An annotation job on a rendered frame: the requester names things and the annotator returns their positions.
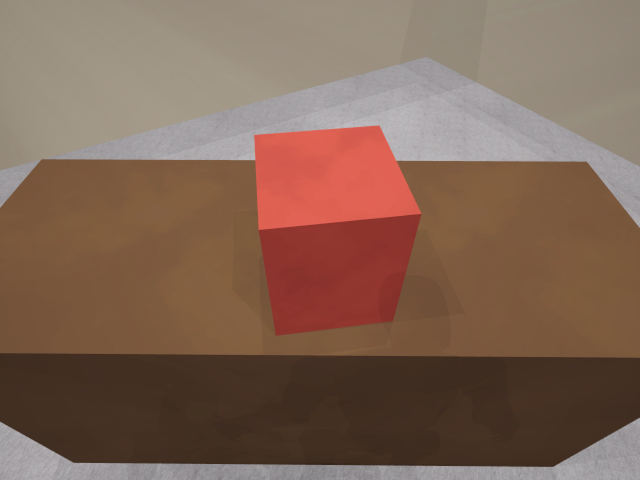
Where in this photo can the pedestal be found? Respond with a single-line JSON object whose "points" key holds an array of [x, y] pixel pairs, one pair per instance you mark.
{"points": [[136, 323]]}

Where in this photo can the carton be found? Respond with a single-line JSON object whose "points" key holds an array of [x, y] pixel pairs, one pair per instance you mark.
{"points": [[337, 223]]}

